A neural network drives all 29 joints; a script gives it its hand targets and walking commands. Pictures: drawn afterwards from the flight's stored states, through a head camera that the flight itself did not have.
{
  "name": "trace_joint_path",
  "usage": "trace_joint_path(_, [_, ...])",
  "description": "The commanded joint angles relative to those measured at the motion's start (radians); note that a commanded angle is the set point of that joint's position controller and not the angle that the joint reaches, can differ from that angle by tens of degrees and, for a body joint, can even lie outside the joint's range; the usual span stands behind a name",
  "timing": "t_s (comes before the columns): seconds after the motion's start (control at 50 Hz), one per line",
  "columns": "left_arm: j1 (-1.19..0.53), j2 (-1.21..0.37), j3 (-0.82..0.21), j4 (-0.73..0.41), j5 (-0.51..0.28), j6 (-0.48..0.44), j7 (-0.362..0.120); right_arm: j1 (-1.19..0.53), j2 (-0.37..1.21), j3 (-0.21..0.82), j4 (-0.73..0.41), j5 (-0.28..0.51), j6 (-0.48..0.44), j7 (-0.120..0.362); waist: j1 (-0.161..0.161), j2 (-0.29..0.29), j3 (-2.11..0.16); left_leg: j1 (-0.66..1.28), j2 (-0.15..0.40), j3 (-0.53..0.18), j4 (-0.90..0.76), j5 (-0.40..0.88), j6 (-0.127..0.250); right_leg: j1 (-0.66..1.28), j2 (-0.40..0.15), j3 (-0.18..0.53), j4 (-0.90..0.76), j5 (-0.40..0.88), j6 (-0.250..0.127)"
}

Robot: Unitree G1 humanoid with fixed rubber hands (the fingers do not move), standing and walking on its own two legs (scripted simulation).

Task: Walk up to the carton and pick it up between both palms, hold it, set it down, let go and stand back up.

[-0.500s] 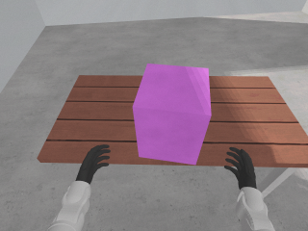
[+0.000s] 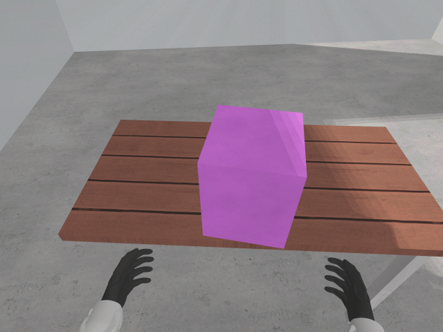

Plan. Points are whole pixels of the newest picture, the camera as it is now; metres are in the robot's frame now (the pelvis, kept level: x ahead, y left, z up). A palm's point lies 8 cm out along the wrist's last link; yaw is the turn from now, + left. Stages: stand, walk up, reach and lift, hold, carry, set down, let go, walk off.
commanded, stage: set down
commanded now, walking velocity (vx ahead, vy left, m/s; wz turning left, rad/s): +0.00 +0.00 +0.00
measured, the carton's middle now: (250, 176) +0.49 -0.05 +0.00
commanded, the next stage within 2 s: let go in 0.78 s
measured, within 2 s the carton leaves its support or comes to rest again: neither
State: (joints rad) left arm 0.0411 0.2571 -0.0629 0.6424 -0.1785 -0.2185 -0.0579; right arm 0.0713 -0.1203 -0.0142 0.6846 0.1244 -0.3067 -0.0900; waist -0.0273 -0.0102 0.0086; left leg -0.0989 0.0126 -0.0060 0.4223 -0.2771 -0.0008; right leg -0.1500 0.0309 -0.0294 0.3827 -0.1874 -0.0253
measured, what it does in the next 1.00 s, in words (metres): stands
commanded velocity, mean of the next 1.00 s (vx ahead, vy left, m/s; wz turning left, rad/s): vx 0.00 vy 0.00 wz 0.00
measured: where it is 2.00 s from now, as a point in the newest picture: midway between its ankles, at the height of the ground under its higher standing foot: outside the picture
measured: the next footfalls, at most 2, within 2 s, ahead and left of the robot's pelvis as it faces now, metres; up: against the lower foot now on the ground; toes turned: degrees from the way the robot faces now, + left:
right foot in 1.88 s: -0.01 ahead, -0.13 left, +0.00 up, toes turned -12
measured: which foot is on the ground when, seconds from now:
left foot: down 0.00-1.00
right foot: down 0.00-1.00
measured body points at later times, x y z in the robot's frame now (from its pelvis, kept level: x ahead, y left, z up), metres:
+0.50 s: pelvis +0.00 +0.01 +0.00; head -0.02 +0.02 +0.45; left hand +0.20 +0.22 -0.07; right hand +0.18 -0.22 -0.07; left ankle -0.03 +0.12 -0.74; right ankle +0.01 -0.10 -0.74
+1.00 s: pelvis +0.00 -0.01 +0.00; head +0.00 +0.00 +0.45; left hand +0.17 +0.23 -0.08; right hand +0.15 -0.23 -0.09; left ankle -0.03 +0.12 -0.74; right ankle +0.01 -0.10 -0.74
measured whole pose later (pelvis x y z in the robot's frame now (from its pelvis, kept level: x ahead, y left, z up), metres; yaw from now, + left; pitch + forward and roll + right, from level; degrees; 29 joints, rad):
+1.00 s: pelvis +0.00 -0.01 +0.00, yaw -1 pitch -4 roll +0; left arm 0.18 0.23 0.00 0.51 -0.02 0.14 0.01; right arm 0.19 -0.15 -0.04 0.74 -0.03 -0.17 0.01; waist 0.02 -0.01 0.08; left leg -0.04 0.03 0.03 0.38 -0.26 -0.01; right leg -0.11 0.04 -0.01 0.36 -0.17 -0.04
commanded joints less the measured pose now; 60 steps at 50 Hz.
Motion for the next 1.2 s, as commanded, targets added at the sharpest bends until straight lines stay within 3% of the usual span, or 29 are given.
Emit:
trace_joint_path(0.0, [-0.125,0.102,0.037,-0.11,0.016,0.026,-0.001,-0.113,-0.07,-0.044,-0.079,-0.052,-0.013,0.004,-0.009,0.04,-0.094,-0.08,-0.012,0.029,-0.068,0.208,-0.029,0.15,-0.039,0.066,-0.053,0.152,-0.002])
trace_joint_path(0.04, [-0.111,0.089,0.034,-0.161,0.025,0.047,0.012,-0.106,-0.077,-0.048,-0.123,-0.039,-0.01,0.011,0.003,0.059,-0.094,-0.076,-0.002,0.027,-0.08,0.193,-0.035,0.162,-0.031,0.056,-0.058,0.101,-0.011])
trace_joint_path(0.1, [-0.122,0.095,0.032,-0.183,0.01,0.069,0.028,-0.118,-0.072,-0.067,-0.172,-0.062,0.009,0.025,0.017,0.031,-0.076,-0.089,-0.005,0.04,-0.093,0.165,-0.032,0.153,-0.025,0.043,-0.058,0.101,-0.009])
trace_joint_path(0.12, [-0.113,0.085,0.021,-0.159,0.018,0.086,0.028,-0.103,-0.077,-0.075,-0.125,-0.081,0.025,0.031,0.006,0.05,-0.071,-0.092,0.004,0.035,-0.102,0.13,-0.03,0.149,-0.025,0.044,-0.06,0.06,-0.014])
trace_joint_path(0.14, [-0.126,0.1,0.021,-0.16,0.012,0.101,0.033,-0.115,-0.086,-0.076,-0.146,-0.087,0.041,0.039,0.017,0.03,-0.068,-0.096,0.007,0.042,-0.109,0.112,-0.029,0.134,-0.021,0.039,-0.058,0.04,-0.015])
trace_joint_path(0.18, [-0.13,0.076,0.014,-0.185,0.016,0.12,0.049,-0.122,-0.096,-0.104,-0.15,-0.095,0.055,0.05,0.009,0.054,-0.06,-0.12,0.022,0.037,-0.117,0.088,-0.035,0.148,-0.014,0.023,-0.039,0.016,-0.017])
trace_joint_path(0.24, [-0.094,0.058,0.022,-0.19,0.039,0.161,0.063,-0.108,-0.1,-0.086,-0.113,-0.088,0.084,0.066,0.03,0.074,-0.032,-0.141,0.032,0.032,-0.134,0.111,-0.035,0.176,-0.005,0.02,-0.032,0.037,-0.022])
trace_joint_path(0.3, [-0.059,0.032,0.014,-0.184,0.049,0.191,0.075,-0.077,-0.116,-0.098,-0.085,-0.101,0.105,0.082,0.021,0.079,-0.035,-0.156,0.046,0.029,-0.153,0.073,-0.036,0.19,0.0,0.014,-0.013,0.04,-0.026])
trace_joint_path(0.36, [-0.025,0.022,0.018,-0.189,0.067,0.233,0.081,-0.05,-0.119,-0.08,-0.098,-0.105,0.119,0.087,0.018,0.048,-0.025,-0.117,0.038,0.043,-0.13,0.195,-0.04,0.183,0.0,0.016,-0.031,0.085,-0.024])
trace_joint_path(0.4, [0.006,0.06,0.05,-0.213,0.089,0.244,0.08,-0.032,-0.119,-0.076,-0.113,-0.108,0.118,0.084,0.037,0.017,-0.046,-0.068,0.022,0.065,-0.117,0.247,-0.037,0.191,-0.006,0.028,-0.047,0.117,-0.013])
trace_joint_path(0.42, [0.013,0.07,0.066,-0.217,0.096,0.248,0.081,-0.011,-0.115,-0.062,-0.104,-0.098,0.119,0.087,0.053,0.029,-0.039,-0.072,0.018,0.066,-0.112,0.265,-0.039,0.194,-0.005,0.028,-0.049,0.124,-0.013])
trace_joint_path(0.44, [0.048,0.05,0.059,-0.222,0.116,0.259,0.081,0.014,-0.125,-0.058,-0.104,-0.102,0.112,0.088,0.042,0.031,-0.024,-0.043,0.02,0.066,-0.108,0.298,-0.049,0.186,-0.005,0.028,-0.049,0.153,-0.013])
trace_joint_path(0.5, [0.042,0.049,0.071,-0.236,0.114,0.274,0.074,0.027,-0.118,-0.064,-0.1,-0.111,0.108,0.088,0.052,0.039,-0.047,-0.015,0.009,0.078,-0.102,0.31,-0.045,0.173,-0.01,0.029,-0.066,0.15,-0.012])
trace_joint_path(0.52, [0.032,0.058,0.073,-0.275,0.106,0.266,0.078,0.014,-0.123,-0.06,-0.12,-0.101,0.101,0.091,0.054,0.039,-0.049,-0.026,0.009,0.075,-0.101,0.29,-0.045,0.169,-0.011,0.028,-0.066,0.139,-0.016])
trace_joint_path(0.58, [0.035,0.057,0.065,-0.237,0.115,0.273,0.079,0.02,-0.121,-0.066,-0.1,-0.133,0.1,0.094,0.038,0.03,-0.008,-0.046,0.005,0.082,-0.105,0.223,-0.039,0.145,-0.025,0.033,-0.063,0.122,-0.011])
trace_joint_path(0.6, [0.051,0.072,0.069,-0.262,0.116,0.273,0.077,0.04,-0.114,-0.071,-0.102,-0.128,0.097,0.095,0.047,0.024,-0.032,-0.042,0.002,0.086,-0.104,0.21,-0.032,0.159,-0.029,0.035,-0.06,0.14,-0.005])
trace_joint_path(0.68, [0.094,0.062,0.071,-0.236,0.115,0.293,0.068,0.072,-0.117,-0.054,-0.08,-0.135,0.093,0.095,0.024,0.007,-0.044,-0.027,-0.001,0.089,-0.096,0.264,-0.04,0.159,-0.018,0.026,-0.062,0.188,-0.001])
trace_joint_path(0.72, [0.085,0.056,0.083,-0.215,0.134,0.315,0.059,0.055,-0.127,-0.056,-0.079,-0.136,0.101,0.095,0.044,0.01,0.002,-0.039,-0.004,0.091,-0.104,0.213,-0.029,0.13,-0.027,0.028,-0.081,0.114,0.002])
trace_joint_path(0.86, [0.071,0.087,0.097,-0.281,0.156,0.321,0.077,0.075,-0.114,-0.062,-0.046,-0.141,0.098,0.101,0.048,0.031,-0.031,-0.044,-0.005,0.106,-0.107,0.198,-0.026,0.155,-0.027,0.033,-0.064,0.127,0.008])
trace_joint_path(0.92, [0.074,0.059,0.085,-0.224,0.149,0.342,0.068,0.051,-0.124,-0.056,-0.051,-0.147,0.104,0.095,0.034,0.002,0.01,-0.056,-0.002,0.106,-0.107,0.171,-0.019,0.124,-0.029,0.033,-0.077,0.119,0.006])
trace_joint_path(0.98, [0.055,0.056,0.084,-0.244,0.153,0.349,0.067,0.049,-0.131,-0.06,-0.065,-0.151,0.102,0.099,0.056,0.008,-0.01,-0.062,0.001,0.104,-0.108,0.152,-0.016,0.141,-0.027,0.034,-0.07,0.084,0.002])
trace_joint_path(1.06, [0.057,0.068,0.089,-0.243,0.151,0.344,0.074,0.051,-0.138,-0.074,-0.077,-0.17,0.098,0.103,0.035,-0.002,-0.036,-0.075,0.005,0.099,-0.104,0.152,-0.017,0.139,-0.02,0.026,-0.057,0.081,0.005])
trace_joint_path(1.08, [0.045,0.064,0.084,-0.257,0.148,0.345,0.071,0.046,-0.143,-0.068,-0.079,-0.151,0.104,0.101,0.041,-0.004,-0.024,-0.078,-0.001,0.104,-0.107,0.129,-0.016,0.134,-0.02,0.031,-0.058,0.07,0.001])
trace_joint_path(1.12, [0.064,0.058,0.085,-0.248,0.164,0.348,0.081,0.058,-0.148,-0.067,-0.073,-0.154,0.098,0.11,0.049,0.039,-0.008,-0.071,0.01,0.103,-0.105,0.143,-0.025,0.127,-0.02,0.026,-0.059,0.06,-0.008])
trace_joint_path(1.16, [0.047,0.055,0.089,-0.255,0.164,0.348,0.08,0.036,-0.154,-0.078,-0.084,-0.151,0.1,0.108,0.053,0.017,-0.021,-0.075,0.01,0.099,-0.1,0.132,-0.017,0.127,-0.015,0.012,-0.047,0.054,-0.006])
trace_joint_path(1.18, [0.054,0.047,0.079,-0.244,0.159,0.345,0.088,0.048,-0.149,-0.076,-0.065,-0.155,0.096,0.109,0.038,0.037,-0.038,-0.071,0.013,0.098,-0.099,0.144,-0.025,0.132,-0.01,0.014,-0.047,0.066,-0.008])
